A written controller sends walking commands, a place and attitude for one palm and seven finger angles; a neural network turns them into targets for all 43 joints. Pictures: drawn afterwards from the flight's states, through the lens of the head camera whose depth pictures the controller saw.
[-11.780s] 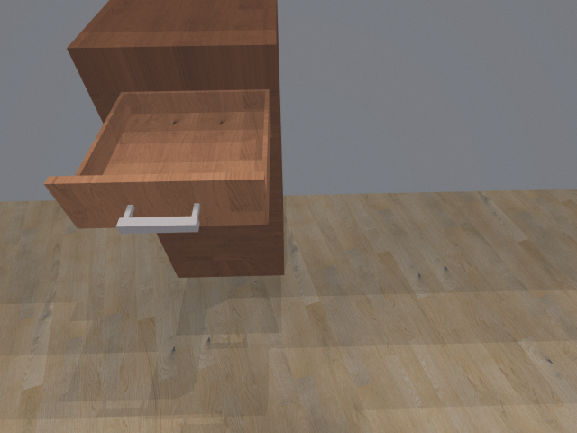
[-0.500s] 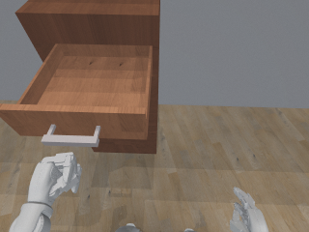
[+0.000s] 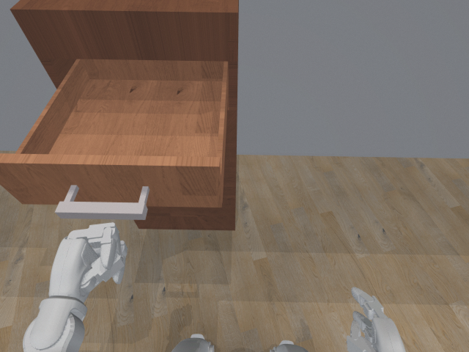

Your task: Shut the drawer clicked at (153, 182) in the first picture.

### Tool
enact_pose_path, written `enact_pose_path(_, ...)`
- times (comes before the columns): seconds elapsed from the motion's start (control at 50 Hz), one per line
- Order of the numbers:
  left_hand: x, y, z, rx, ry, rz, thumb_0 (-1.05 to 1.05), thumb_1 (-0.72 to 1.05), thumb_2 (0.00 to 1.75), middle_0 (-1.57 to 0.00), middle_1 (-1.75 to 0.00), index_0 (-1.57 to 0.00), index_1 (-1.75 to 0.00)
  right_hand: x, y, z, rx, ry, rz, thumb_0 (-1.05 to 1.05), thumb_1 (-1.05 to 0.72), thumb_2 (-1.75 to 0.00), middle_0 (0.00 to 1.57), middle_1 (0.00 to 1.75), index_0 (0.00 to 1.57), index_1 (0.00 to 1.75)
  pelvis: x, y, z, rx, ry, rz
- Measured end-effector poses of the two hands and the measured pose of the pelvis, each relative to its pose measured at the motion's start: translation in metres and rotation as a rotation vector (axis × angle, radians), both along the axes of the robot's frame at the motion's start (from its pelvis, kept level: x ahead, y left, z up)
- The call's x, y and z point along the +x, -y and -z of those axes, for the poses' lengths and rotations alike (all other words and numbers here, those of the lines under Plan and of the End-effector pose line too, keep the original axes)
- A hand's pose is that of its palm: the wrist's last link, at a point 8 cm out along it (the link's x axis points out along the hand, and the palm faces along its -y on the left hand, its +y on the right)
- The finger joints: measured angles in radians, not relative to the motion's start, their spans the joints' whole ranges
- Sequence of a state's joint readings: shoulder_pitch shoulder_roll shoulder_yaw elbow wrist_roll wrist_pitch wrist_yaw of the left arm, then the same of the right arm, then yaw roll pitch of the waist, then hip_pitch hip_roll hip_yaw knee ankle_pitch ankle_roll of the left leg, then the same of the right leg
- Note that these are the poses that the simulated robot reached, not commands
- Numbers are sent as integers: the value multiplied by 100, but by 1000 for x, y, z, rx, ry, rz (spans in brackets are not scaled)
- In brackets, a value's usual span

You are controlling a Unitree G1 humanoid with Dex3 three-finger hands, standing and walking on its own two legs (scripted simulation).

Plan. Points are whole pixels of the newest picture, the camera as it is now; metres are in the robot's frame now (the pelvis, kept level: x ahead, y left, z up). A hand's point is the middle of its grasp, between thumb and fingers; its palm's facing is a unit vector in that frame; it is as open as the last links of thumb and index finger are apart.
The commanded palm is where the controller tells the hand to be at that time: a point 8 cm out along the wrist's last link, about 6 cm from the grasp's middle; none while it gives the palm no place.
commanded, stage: bring the fist close to the handle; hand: left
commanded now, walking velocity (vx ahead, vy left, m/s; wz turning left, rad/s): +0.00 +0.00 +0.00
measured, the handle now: (106, 200) +0.35 +0.24 +0.06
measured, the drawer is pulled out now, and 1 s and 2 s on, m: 0.29 0.22 0.10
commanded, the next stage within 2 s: push the drawer shut in 0.06 s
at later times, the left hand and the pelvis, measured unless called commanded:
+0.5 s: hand (126, 241) +0.28 +0.19 +0.05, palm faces +0.02 -1.00 -0.07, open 3.1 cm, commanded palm +0.27 +0.25 +0.06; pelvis +0.00 -0.01 +0.00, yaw +0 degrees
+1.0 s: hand (133, 204) +0.35 +0.19 +0.05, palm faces +0.01 -1.00 -0.05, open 3.0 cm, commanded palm +0.34 +0.25 +0.06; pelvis -0.01 -0.01 +0.00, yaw +0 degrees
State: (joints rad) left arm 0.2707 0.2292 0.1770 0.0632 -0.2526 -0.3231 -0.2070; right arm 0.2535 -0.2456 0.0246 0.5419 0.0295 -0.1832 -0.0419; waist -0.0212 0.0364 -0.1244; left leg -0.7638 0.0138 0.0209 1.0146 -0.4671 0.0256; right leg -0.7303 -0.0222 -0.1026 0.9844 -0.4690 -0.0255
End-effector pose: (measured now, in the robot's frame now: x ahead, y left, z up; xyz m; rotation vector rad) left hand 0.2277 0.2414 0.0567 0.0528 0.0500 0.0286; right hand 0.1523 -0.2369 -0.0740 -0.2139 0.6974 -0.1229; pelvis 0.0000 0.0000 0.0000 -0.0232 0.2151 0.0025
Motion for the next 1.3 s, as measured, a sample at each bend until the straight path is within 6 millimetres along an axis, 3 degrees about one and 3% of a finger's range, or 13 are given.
enact_pose_path(0.2,1,6,-3,15,37,8,1,90,90,-140,-160,-140,-160,4,9,0,-21,0,-5,1,-90,-90,20,30,21,30,1,5,2,-1,-3,-4)
enact_pose_path(0.64,48,-4,5,14,16,2,-2,80,92,-140,-160,-140,-160,-12,22,16,-32,-101,13,1,-90,-90,20,30,21,30,-3,15,3,1,-15,-13)
enact_pose_path(1.0,100,-6,4,1,12,15,-1,80,91,-140,-160,-140,-160,-45,26,21,-42,-190,60,1,-90,-90,20,30,21,30,-10,12,1,3,-24,-1)
enact_pose_path(1.3,140,-7,4,-14,11,22,0,81,89,-140,-160,-139,-160,-74,25,22,-41,-303,118,1,-90,-90,20,30,21,30,-3,4,-1,0,-51,18)
